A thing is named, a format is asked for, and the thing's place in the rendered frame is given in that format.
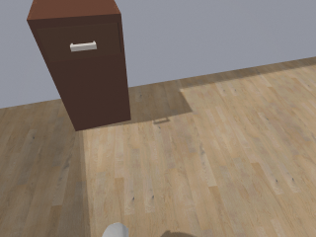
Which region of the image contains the drawer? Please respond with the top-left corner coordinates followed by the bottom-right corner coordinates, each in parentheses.
top-left (37, 23), bottom-right (121, 62)

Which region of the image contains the robot left thigh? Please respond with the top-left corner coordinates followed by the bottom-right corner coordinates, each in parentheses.
top-left (102, 223), bottom-right (129, 237)

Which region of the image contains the cabinet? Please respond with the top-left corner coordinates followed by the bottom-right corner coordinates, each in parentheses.
top-left (27, 0), bottom-right (131, 131)

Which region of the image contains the handle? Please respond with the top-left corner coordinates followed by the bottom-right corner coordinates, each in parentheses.
top-left (70, 40), bottom-right (97, 52)

